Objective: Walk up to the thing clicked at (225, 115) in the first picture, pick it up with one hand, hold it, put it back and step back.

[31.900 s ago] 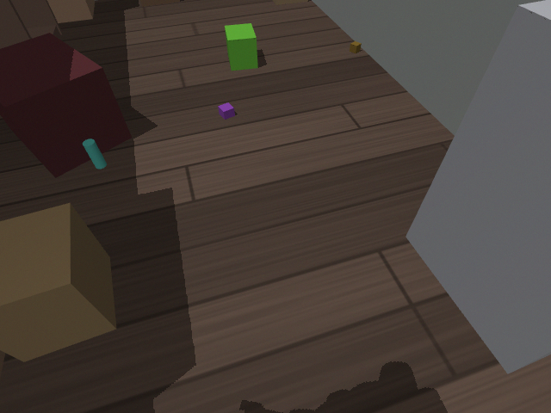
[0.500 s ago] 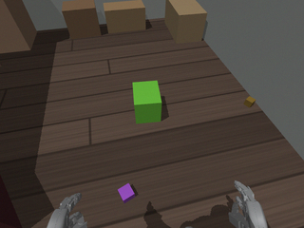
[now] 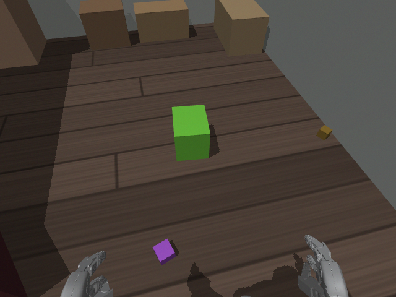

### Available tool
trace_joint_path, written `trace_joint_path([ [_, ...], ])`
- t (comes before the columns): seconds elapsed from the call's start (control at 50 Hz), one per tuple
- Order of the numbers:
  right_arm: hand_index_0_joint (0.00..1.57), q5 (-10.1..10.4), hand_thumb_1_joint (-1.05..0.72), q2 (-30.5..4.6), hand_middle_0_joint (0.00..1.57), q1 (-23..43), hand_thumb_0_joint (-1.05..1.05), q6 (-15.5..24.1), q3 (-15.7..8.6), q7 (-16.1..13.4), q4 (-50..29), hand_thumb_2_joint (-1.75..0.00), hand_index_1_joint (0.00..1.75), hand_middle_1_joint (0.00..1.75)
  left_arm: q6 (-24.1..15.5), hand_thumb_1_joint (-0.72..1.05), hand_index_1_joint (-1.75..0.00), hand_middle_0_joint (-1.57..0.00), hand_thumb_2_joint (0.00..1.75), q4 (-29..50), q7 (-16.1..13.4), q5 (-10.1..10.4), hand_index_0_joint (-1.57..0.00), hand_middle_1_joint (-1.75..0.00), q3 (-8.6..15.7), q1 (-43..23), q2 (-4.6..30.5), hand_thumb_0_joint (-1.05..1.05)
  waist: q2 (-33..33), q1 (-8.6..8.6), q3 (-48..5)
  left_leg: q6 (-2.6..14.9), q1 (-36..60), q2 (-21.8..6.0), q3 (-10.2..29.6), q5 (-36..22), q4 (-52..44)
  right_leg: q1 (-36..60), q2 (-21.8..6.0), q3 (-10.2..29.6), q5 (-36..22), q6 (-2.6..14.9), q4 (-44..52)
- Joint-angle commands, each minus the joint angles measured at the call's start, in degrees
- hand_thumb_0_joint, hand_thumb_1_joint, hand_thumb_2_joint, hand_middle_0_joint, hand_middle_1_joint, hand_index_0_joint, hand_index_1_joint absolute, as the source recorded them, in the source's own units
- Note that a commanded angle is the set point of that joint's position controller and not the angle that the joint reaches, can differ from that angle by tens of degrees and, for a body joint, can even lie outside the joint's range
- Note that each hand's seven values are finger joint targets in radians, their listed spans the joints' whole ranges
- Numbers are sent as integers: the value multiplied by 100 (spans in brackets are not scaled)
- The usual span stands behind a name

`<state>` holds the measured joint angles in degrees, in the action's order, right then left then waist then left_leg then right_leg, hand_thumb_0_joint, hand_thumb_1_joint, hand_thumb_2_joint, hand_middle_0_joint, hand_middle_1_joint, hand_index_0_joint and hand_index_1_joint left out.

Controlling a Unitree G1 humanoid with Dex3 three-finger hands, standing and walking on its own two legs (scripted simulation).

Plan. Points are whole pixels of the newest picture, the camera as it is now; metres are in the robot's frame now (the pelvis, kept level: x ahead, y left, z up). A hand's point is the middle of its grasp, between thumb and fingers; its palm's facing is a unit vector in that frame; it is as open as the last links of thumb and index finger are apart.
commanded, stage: home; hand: left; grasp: from above
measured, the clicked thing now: (164, 251) +0.44 +0.15 -0.69
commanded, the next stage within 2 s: stand in 0.22 s
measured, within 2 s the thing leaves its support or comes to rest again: neither
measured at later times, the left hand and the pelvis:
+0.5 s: hand out of the picture +0.15 +0.22 -0.09, palm faces +0.02 -0.95 -0.32, open 7.4 cm; pelvis -0.01 +0.00 +0.02, yaw +0 degrees
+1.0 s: hand out of the picture +0.03 +0.24 -0.10, palm faces +0.05 -0.95 -0.32, open 7.4 cm; pelvis -0.01 +0.01 +0.06, yaw +1 degrees
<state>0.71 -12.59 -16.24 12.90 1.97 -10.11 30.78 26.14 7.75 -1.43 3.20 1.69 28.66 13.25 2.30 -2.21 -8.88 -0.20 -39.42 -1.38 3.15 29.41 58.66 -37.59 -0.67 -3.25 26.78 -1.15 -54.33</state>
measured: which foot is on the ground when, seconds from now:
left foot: down 0.00-1.00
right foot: down 0.00-1.00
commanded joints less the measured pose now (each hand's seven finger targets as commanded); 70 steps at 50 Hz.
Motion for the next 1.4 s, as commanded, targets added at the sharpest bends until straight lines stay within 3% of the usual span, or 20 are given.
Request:
trace_joint_path([
  [0.0,20,-13,-90,-719,20,375,0,343,-340,-73,-936,-90,30,30,-297,90,-30,-20,90,1194,-9,-22,-20,-30,324,-130,590,0,155,-2,-511,71,438,109,-32,-1268,-1029,372,158,-94,-1035,111,838],
  [0.12,20,-16,-90,-721,20,354,0,348,-349,-59,-938,-90,30,30,-354,90,-30,-20,90,1304,2,-13,-20,-30,279,-200,568,0,204,-3,-570,27,539,65,31,-1535,-1030,345,181,-134,-1197,131,715],
  [0.16,20,-6,-90,-710,20,311,0,338,-357,-78,-931,-90,30,30,-336,90,-30,-20,90,1099,-22,-10,-20,-30,383,-31,596,0,12,-16,-679,68,507,101,-19,-1609,-937,451,170,-104,-1309,114,759],
  [0.28,20,-9,-90,-722,20,364,0,332,-349,-63,-956,-90,30,30,-332,90,-30,-20,90,1145,-22,-37,-20,-30,322,-64,579,0,121,20,-444,49,425,85,-19,-1421,-1013,361,165,-109,-1151,119,779],
  [0.3,20,-745,-90,-1322,20,790,0,-285,-555,279,455,-90,30,30,-1504,90,-30,-20,90,-865,-225,-678,-20,-30,348,-1758,1029,0,-335,435,950,333,449,-78,96,-2146,-1496,1308,-309,377,-1053,339,1097],
  [0.32,20,-717,-90,-1390,20,746,0,-502,-647,424,500,-90,30,30,-1879,90,-30,-20,90,-1922,-198,-732,-20,-30,468,-1236,1109,0,-545,391,262,376,935,-49,30,-2483,-1449,1562,-362,670,-1203,554,1121],
  [0.34,20,-770,-90,-1430,20,616,0,-616,-656,520,360,-90,30,30,-2059,90,-30,-20,90,-2113,-151,-703,-20,-30,429,-1197,1131,0,-408,276,305,390,1132,-54,184,-2213,-1539,1264,-300,730,-1107,578,1233],
  [0.36,20,-686,-90,-1451,20,699,0,-658,-683,615,454,-90,30,30,-2202,90,-30,-20,90,-2406,-145,-738,-20,-30,357,-1157,1223,0,-214,373,197,393,1273,-71,296,-2316,-1600,1666,-340,665,-1456,552,1158],
  [0.38,20,-554,-90,-1331,20,680,0,-683,-675,712,639,-90,30,30,-2298,90,-30,-20,90,-2683,-120,-728,-20,-30,335,-1297,1183,0,-216,356,-16,367,1408,-35,179,-2421,-1650,1943,-439,743,-1840,505,1152],
  [0.44,20,-364,-90,-1218,20,767,0,-774,-705,867,892,-90,30,30,-2382,90,-30,-20,90,-3406,-92,-609,-20,-30,380,-1603,1165,0,-482,401,20,332,1640,39,133,-2112,-1799,2018,-536,741,-1660,397,1598],
  [0.52,20,-406,-90,-1203,20,799,0,-885,-721,901,1311,-90,30,30,-2553,90,-30,-20,90,-4295,-113,-594,-20,-30,363,-1853,1106,0,-119,390,286,373,2073,-87,311,-2162,-2292,2017,-495,581,-1591,268,1836],
  [0.56,20,-410,-90,-1230,20,876,0,-934,-722,890,1453,-90,30,30,-2591,90,-30,-20,90,-4668,-105,-580,-20,-30,364,-1849,1083,0,32,421,570,383,1976,-184,480,-1804,-2727,2151,-410,465,-1313,224,2026],
  [0.68,20,-326,-90,-1328,20,724,0,-1004,-721,801,1972,-90,30,30,-2674,90,-30,-20,90,-5594,-108,-531,-20,-30,322,-1787,1129,0,-88,344,579,276,2805,-269,434,-2994,-3098,2622,-507,465,-2307,219,2510],
  [0.78,20,-279,-90,-1388,20,808,0,-1078,-698,774,2312,-90,30,30,-2663,90,-30,-20,90,-6117,-113,-503,-20,-30,282,-1875,1192,0,-94,338,834,230,2946,-338,464,-2810,-3582,2927,-544,441,-2139,192,2960],
  [0.86,20,-252,-90,-1437,20,890,0,-1131,-698,784,2520,-90,30,30,-2653,90,-30,-20,90,-6453,-108,-521,-20,-30,252,-1883,1218,0,-37,326,1084,211,2876,-356,521,-2019,-4017,3013,-524,423,-1697,153,3258],
  [0.94,20,-235,-90,-1408,20,823,0,-1145,-681,805,2702,-90,30,30,-2700,90,-30,-20,90,-6665,-101,-519,-20,-30,237,-1913,1271,0,-224,289,1025,176,3090,-317,405,-2361,-4025,3141,-605,490,-1843,141,3502],
  [1.02,20,-239,-90,-1437,20,906,0,-1172,-673,819,2789,-90,30,30,-2676,90,-30,-20,90,-6815,-89,-512,-20,-30,249,-1967,1311,0,-112,315,1302,173,2844,-345,486,-1594,-4321,3105,-566,462,-1502,127,3582],
  [1.16,20,-239,-90,-1487,20,901,0,-1186,-655,855,2895,-90,30,30,-2706,90,-30,-20,90,-6939,-55,-502,-20,-30,257,-2055,1408,0,-124,299,1256,151,2821,-342,467,-1351,-4351,3091,-585,538,-1211,135,3753],
  [1.26,20,-218,-90,-1442,20,929,0,-1172,-601,873,2918,-90,30,30,-2744,90,-30,-20,90,-7009,-52,-498,-20,-30,242,-2089,1428,0,-255,300,1208,145,3014,-349,405,-1959,-4218,3065,-637,585,-1364,151,3849],
  [1.38,20,-216,-90,-1524,20,914,0,-1162,-552,858,2978,-90,30,30,-2769,90,-30,-20,90,-7010,-53,-450,-20,-30,249,-2231,1494,0,-183,262,959,152,3180,-413,327,-2453,-4151,3322,-676,613,-2045,163,3817],
])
